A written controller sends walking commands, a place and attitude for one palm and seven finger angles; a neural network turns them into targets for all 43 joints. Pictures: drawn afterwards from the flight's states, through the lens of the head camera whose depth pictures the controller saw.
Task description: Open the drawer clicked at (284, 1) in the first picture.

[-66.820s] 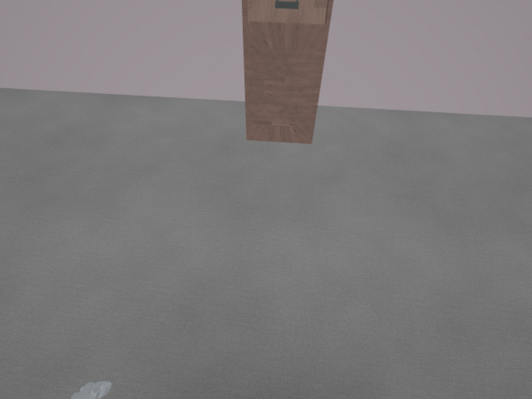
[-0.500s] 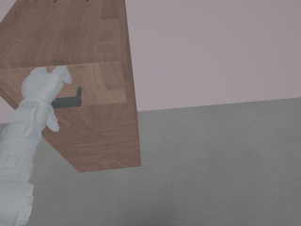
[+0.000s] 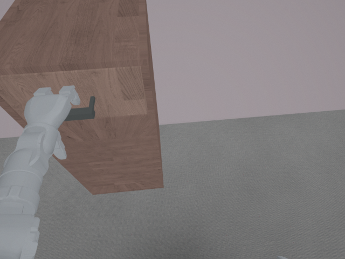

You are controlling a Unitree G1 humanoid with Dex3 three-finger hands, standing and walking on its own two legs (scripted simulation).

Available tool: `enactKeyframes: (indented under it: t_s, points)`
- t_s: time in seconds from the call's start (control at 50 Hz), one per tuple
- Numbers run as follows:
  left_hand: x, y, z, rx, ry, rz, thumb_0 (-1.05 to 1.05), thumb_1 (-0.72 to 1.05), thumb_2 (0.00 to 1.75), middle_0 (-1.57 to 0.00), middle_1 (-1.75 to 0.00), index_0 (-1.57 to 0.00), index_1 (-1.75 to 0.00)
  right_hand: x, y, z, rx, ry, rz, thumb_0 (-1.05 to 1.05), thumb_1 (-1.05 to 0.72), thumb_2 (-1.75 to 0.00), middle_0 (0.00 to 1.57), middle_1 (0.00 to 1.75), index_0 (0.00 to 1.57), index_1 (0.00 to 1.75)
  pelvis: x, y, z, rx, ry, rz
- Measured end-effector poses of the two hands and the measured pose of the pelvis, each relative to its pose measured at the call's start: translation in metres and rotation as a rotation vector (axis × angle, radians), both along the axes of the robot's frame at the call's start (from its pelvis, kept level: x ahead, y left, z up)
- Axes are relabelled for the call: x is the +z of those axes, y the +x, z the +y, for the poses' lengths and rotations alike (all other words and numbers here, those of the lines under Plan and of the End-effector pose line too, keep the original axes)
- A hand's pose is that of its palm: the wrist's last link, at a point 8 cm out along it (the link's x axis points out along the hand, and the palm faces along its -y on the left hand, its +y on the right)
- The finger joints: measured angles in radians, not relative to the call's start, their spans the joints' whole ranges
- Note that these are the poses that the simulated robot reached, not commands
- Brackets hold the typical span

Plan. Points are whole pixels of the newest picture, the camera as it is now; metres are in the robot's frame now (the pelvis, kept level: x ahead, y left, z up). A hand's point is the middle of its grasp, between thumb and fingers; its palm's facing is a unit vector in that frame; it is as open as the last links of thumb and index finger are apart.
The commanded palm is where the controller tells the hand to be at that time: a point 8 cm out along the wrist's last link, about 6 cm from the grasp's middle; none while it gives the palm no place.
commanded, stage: lower the fingers behind the handle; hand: left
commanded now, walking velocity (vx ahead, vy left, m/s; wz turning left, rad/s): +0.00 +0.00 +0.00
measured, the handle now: (74, 107) +0.47 +0.29 +0.04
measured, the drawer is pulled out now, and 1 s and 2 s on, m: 0.00 0.00 0.01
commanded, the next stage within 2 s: close the thumb around the handle in 0.94 s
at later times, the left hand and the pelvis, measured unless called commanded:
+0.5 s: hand (59, 124) +0.41 +0.31 +0.05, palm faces -0.03 +0.01 -1.00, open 13.9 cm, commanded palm +0.39 +0.30 +0.07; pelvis -0.01 +0.01 -0.01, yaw -1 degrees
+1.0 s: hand (64, 129) +0.42 +0.31 +0.02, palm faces -0.06 +0.00 -1.00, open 13.9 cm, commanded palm +0.40 +0.30 +0.07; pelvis -0.01 +0.01 -0.01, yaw -1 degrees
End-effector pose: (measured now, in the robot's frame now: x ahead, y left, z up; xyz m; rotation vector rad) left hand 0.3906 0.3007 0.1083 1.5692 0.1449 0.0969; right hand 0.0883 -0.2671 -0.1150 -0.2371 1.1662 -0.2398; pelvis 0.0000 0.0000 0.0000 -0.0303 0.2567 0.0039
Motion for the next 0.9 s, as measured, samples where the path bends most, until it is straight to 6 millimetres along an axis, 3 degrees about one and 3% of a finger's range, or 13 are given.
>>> enactKeyframes:
  t_s: [0.42,0.52,0.62,0.9]
  points:
    - [-0.005,0.004,0.001,0.035,0.011,0.007,0.00,-0.49,0.30,-0.26,-1.26,-0.32,-1.20,-0.003,-0.038,0.006,-0.049,0.016,0.042,0.01,-0.91,-0.90,0.20,0.30,0.20,0.30,-0.004,-0.008,0.006,-0.022,-0.002,0.007]
    - [-0.010,-0.001,0.004,0.031,0.012,0.004,0.00,-0.49,0.30,-0.22,-1.24,-0.32,-1.20,-0.005,-0.042,0.006,-0.045,0.014,0.048,0.01,-0.91,-0.90,0.20,0.30,0.20,0.30,-0.006,-0.011,0.006,-0.022,-0.003,0.014]
    - [-0.032,-0.005,0.007,0.046,-0.006,0.057,0.00,-0.49,0.30,-0.24,-1.22,-0.30,-1.20,-0.006,-0.044,0.004,-0.039,0.003,0.056,0.01,-0.91,-0.90,0.20,0.30,0.20,0.30,-0.009,-0.014,0.006,-0.016,-0.006,0.028]
    - [-0.037,0.007,0.006,0.046,0.000,0.012,0.00,-0.49,0.30,-0.31,-1.21,-0.30,-1.20,-0.013,-0.049,0.007,-0.036,-0.005,0.095,0.01,-0.91,-0.90,0.20,0.30,0.20,0.30,-0.014,-0.012,0.008,-0.006,-0.016,0.055]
